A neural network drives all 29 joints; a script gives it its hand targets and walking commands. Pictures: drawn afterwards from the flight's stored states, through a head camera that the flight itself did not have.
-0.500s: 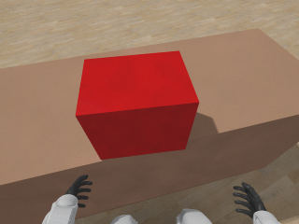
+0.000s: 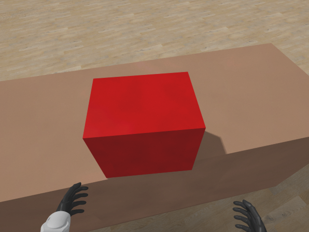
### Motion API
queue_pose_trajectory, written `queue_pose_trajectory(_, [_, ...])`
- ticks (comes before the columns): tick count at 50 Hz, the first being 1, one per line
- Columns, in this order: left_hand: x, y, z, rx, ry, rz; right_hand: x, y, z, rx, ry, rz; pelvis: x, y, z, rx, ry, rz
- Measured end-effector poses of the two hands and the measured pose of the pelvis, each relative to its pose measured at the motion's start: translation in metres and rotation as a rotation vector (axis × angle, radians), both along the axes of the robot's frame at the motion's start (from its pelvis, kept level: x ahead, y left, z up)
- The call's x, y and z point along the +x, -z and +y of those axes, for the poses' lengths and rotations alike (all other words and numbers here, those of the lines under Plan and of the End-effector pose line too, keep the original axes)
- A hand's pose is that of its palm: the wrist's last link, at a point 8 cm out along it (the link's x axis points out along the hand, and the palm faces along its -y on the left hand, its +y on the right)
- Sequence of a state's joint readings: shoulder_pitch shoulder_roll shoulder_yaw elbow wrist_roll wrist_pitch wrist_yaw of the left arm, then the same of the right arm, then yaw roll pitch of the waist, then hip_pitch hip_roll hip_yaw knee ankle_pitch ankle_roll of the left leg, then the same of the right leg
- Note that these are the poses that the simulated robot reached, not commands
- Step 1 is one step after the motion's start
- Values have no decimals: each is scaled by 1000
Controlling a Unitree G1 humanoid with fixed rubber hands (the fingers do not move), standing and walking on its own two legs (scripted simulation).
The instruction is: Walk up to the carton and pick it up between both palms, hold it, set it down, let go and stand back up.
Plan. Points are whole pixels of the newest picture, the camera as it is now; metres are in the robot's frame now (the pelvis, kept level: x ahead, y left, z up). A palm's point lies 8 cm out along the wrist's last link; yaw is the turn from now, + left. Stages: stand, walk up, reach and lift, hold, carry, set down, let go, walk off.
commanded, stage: reach and lift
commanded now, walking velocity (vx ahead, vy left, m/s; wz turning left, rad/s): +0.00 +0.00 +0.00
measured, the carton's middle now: (145, 127) +0.39 +0.06 +0.02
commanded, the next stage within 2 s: none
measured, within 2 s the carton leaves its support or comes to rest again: neither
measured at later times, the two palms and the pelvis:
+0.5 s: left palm (51, 226) +0.14 +0.28 -0.03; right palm (252, 225) +0.14 -0.20 -0.05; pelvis +0.00 +0.02 +0.01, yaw +1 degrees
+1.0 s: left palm (46, 213) +0.16 +0.28 +0.00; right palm (245, 198) +0.19 -0.19 -0.01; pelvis +0.00 +0.00 +0.00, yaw +3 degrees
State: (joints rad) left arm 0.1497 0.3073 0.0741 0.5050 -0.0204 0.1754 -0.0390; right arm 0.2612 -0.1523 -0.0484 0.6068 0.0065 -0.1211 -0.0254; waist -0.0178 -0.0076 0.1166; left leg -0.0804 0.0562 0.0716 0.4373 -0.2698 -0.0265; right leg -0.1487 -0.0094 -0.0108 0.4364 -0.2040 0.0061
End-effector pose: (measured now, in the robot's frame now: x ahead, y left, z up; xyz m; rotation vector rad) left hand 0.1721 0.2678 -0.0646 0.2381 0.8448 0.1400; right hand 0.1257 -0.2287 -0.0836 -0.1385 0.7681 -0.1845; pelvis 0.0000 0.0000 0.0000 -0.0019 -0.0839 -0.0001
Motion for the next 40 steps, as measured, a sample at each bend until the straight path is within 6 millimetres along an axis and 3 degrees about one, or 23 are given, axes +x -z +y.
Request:
queue_pose_trajectory(12, [-17,-13,6,-39,-41,-148,12,-22,23,33,-33,-102,3,-5,10,-7,-4,-31])
queue_pose_trajectory(23, [-36,-29,9,-59,-70,-249,13,-35,26,62,-36,-177,2,-6,16,-6,-16,-32])
queue_pose_trajectory(40, [-19,-55,7,-102,-99,-451,46,-65,33,122,-70,-346,-2,-4,5,1,-36,-10])
